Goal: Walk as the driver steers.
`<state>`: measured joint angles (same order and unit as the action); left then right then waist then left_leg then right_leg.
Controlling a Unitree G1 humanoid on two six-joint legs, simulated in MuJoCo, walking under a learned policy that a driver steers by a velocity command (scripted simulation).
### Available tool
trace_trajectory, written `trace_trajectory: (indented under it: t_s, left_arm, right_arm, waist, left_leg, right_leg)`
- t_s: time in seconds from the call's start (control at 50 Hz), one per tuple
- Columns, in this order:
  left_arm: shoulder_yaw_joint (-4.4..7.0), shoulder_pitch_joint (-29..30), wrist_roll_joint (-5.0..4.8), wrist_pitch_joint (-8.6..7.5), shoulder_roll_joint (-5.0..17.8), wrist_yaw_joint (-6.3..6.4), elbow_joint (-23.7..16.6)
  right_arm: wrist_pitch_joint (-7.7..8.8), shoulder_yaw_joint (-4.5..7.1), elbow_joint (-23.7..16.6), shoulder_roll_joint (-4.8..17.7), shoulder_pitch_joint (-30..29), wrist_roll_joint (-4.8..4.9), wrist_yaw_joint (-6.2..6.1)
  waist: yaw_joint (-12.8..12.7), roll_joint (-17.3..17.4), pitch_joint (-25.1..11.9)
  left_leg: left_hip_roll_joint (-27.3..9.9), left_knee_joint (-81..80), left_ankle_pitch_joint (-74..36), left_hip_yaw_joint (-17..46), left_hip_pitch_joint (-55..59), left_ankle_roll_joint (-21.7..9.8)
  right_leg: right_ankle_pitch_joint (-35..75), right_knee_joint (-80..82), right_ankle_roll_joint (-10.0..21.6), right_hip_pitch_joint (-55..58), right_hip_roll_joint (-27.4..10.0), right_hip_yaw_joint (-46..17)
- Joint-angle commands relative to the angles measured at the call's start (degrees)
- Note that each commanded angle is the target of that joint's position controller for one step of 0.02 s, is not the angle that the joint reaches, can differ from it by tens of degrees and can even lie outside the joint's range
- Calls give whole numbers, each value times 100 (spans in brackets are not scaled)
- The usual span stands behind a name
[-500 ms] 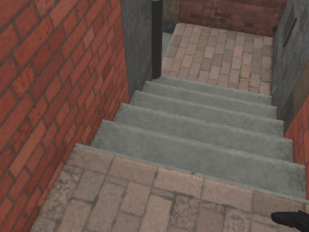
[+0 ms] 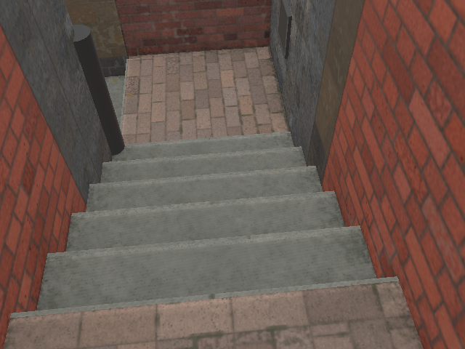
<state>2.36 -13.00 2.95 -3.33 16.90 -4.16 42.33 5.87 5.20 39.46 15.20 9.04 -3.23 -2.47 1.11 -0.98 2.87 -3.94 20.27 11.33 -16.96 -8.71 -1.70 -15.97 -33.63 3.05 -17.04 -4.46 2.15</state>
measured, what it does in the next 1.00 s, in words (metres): walks ahead: right foot, then left foot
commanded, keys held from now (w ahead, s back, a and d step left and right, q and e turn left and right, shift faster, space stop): w+e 0.12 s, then e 0.28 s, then q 0.60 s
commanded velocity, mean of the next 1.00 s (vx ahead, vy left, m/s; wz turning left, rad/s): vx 0.10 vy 0.00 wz -0.12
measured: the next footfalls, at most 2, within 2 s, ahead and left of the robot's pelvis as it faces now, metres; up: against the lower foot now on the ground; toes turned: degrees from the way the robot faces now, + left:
right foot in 0.04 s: +0.04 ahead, -0.13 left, +0.00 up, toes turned -4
left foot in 0.42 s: +0.27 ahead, +0.04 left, +0.00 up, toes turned -12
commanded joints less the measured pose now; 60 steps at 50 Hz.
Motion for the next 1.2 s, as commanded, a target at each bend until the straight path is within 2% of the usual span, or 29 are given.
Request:
trace_trajectory:
  t_s: [0.02, 0.04, 0.08, 0.12, 0.16, 0.26, 0.36, 0.4, 0.42, 0.44, 0.46, 0.48, 0.54, 0.56, 0.6, 0.62, 0.7, 0.74, 0.8, 0.88, 0.94, 0.98, 1.0, 1.02, 1.04, 1.08, 1.1, 1.14, 1.2]
  left_arm:
    - [303, -168, -28, -301, 541, -60, -261]
    - [359, -240, 31, -391, 542, -45, -292]
    - [545, -1133, -24, -574, 1244, 170, -231]
    - [395, -1122, 74, -648, 682, 243, -2]
    - [138, -879, -71, -552, 301, 225, -48]
    - [289, -83, -10, -435, 974, 62, -484]
    - [414, -185, -25, -294, 1079, -127, -521]
    - [343, -23, -54, -207, 874, -193, -546]
    - [244, -255, -19, -186, 553, -220, -514]
    - [-12, -822, 62, -236, -97, -153, -673]
    - [-6, -500, 39, -250, 27, -29, -742]
    - [54, 56, -30, -169, 254, 75, -813]
    - [-120, -126, 286, -70, 86, 145, -720]
    - [-175, -407, 251, -24, 11, 47, -621]
    - [-191, -394, -181, 91, 186, -117, -560]
    - [-185, -470, -300, 104, 282, -167, -521]
    - [39, 140, -49, -237, 870, 206, -931]
    - [108, 686, -104, -360, 914, 365, -874]
    - [238, -78, -169, -393, 815, 603, -568]
    - [297, 874, -169, -531, 680, 823, -579]
    - [420, 674, 10, -281, 1048, 747, -539]
    - [348, 194, 94, -228, 691, 554, -332]
    - [112, -283, -40, -284, -132, 540, -688]
    - [46, 206, -135, -357, -46, 522, -833]
    - [146, 925, -232, -294, 236, 540, -870]
    - [386, 470, 23, -184, 928, 686, -574]
    - [338, 318, 166, -145, 866, 677, -562]
    - [287, 54, 42, -70, 715, 659, -464]
    - [182, 17, -35, 59, 559, 598, -351]
  right_arm:
    - [-9, 127, -130, 791, 83, 12, -57]
    - [3, 44, -1, 669, 222, -8, -114]
    - [190, -195, -470, 179, -432, -54, -106]
    - [195, -128, -310, 461, -726, -24, 35]
    - [147, -106, -277, 525, -677, -179, 32]
    - [24, -113, -165, 474, -510, 120, 25]
    - [-114, -253, 35, 534, -607, 292, 96]
    - [-7, -172, 96, 818, -393, 418, 32]
    - [154, -99, 177, 1164, -90, 498, -40]
    - [215, 3, 123, 1637, 586, 438, -92]
    - [173, -33, 304, 1257, 1340, 195, -37]
    - [178, 65, 385, 1311, 1134, 99, -27]
    - [98, -491, -341, -85, -1307, 508, 280]
    - [98, -379, -403, 334, -1581, 478, 341]
    - [114, 38, -323, 1229, -1301, 263, 377]
    - [98, 132, -275, 1357, -1167, 200, 441]
    - [-29, -34, -229, 608, -316, 348, 601]
    - [-70, -15, -528, 666, -459, 254, 451]
    - [-58, -12, -560, 697, -444, -1, 221]
    - [-142, -266, -534, 118, -358, -67, 401]
    - [-72, -275, -265, 49, -132, 219, 642]
    - [83, 112, -149, 883, 420, 246, 522]
    - [206, 439, -166, 2095, 1343, 198, 257]
    - [356, 420, -47, 2076, 1794, 2, 268]
    - [359, 405, 125, 1784, 1794, -84, 342]
    - [166, 170, -225, 1047, 518, 223, 412]
    - [79, 77, -298, 892, 90, 284, 462]
    - [-26, 39, -415, 976, -60, 124, 540]
    - [47, 117, -386, 1075, 344, 97, 526]
  waist:
    - [-136, 458, -354]
    - [-224, 216, -505]
    - [-767, -1407, -724]
    - [-753, -824, -156]
    - [-461, -682, -287]
    - [-28, -261, -647]
    - [-217, -351, -633]
    - [-17, -98, -881]
    - [-25, 343, -1395]
    - [-29, 1492, -2837]
    - [406, 1075, -2964]
    - [351, 305, -1785]
    - [-771, 320, -1190]
    - [-1016, 354, -1170]
    - [-660, 284, -1154]
    - [-553, 225, -1138]
    - [-296, 51, -880]
    - [-40, -712, -879]
    - [-581, -877, -762]
    - [-347, -284, -769]
    - [-342, -339, -824]
    - [-107, 143, -1096]
    - [-91, 1870, -2033]
    - [340, 950, -1940]
    - [471, 573, -1182]
    - [-73, 673, -1127]
    - [-393, 623, -954]
    - [-620, 509, -1031]
    - [-365, 521, -1010]
  left_leg:
    - [-1398, -581, 1696, 1061, 141, -914]
    - [-1194, 57, 1600, 804, -221, -654]
    - [180, 2584, 2228, 922, -2985, 244]
    - [-56, 3742, 1827, 1748, -3941, 160]
    - [-151, 4346, 1334, 1710, -3916, 200]
    - [159, 3079, 761, 1347, -2200, 821]
    - [432, 1491, -175, 1606, -1942, 576]
    - [654, 677, -1307, 1449, -1044, 140]
    - [142, 780, -3612, 1869, 100, -503]
    - [-1511, 881, -6410, 3684, 2281, -2406]
    - [-2408, 504, -6570, 4877, 2616, -2998]
    - [-2078, 357, -5232, 4277, 1489, -2320]
    - [-738, 269, -3548, 2721, -1014, -884]
    - [-281, 304, -3589, 2232, -1665, -714]
    - [36, 476, -2796, 2176, -1538, -960]
    - [-37, 527, -1810, 2471, -1532, -1093]
    - [-512, 722, 928, 3796, -1522, -858]
    - [620, 1979, 695, 1974, -1617, -171]
    - [357, 4481, 2346, 1703, -3311, 473]
    - [-99, 3063, 1751, 1261, -2505, 693]
    - [289, 1354, -154, 868, -1131, 455]
    - [477, 977, -1928, 1311, 401, -275]
    - [-1481, 570, -5869, 3879, 2027, -2001]
    - [-2206, 356, -6015, 4977, 2162, -2613]
    - [-1828, 366, -5071, 4345, 1642, -2100]
    - [-1344, 42, -3781, 3630, 503, -1581]
    - [-1207, -226, -3243, 3459, -258, -1419]
    - [-901, -458, -2970, 3228, -766, -1435]
    - [-736, -542, -2067, 3271, -305, -1453]
  right_leg:
    - [213, 814, 524, 521, 474, 266]
    - [344, 993, 786, 1084, 311, -109]
    - [399, 1843, 2237, 2732, -1426, -3607]
    - [-528, 2027, 1586, 2598, -1146, -2887]
    - [1057, 1828, 1450, 2238, -972, -2354]
    - [3592, 1556, 1197, 513, -433, -1284]
    - [3753, 870, 1090, 918, -746, -1973]
    - [4055, 214, 724, 743, -331, -1917]
    - [3255, -630, 185, 376, 154, -1453]
    - [133, -2556, -427, -950, 1025, -908]
    - [-3071, -3965, -750, -1927, 1192, -786]
    - [-2822, -4660, -777, -2256, 713, -977]
    - [-2378, -3292, -1065, -1115, -188, -920]
    - [-2194, -2427, -1260, -333, -134, -483]
    - [-1055, -1063, -1398, -87, 179, 91]
    - [-408, -617, -1302, 94, 330, 189]
    - [606, 166, 336, -228, -478, -577]
    - [1012, 1160, 1398, -134, -1272, -1652]
    - [2657, 1382, 1819, 1357, -2257, -2358]
    - [2600, 1164, 581, 1049, -1015, -242]
    - [1907, 945, 432, 537, -1047, 42]
    - [390, 51, -53, -321, -919, 322]
    - [-2105, -1811, -783, -1413, -15, 908]
    - [-3001, -2439, -840, -2211, 482, -235]
    - [-2618, -3121, -760, -2640, 351, -662]
    - [-1796, -3921, -657, -2404, 141, -752]
    - [-1362, -3739, -591, -1965, 66, -766]
    - [-444, -3369, -674, -1343, 232, -631]
    - [39, -2738, -883, -1583, 250, -599]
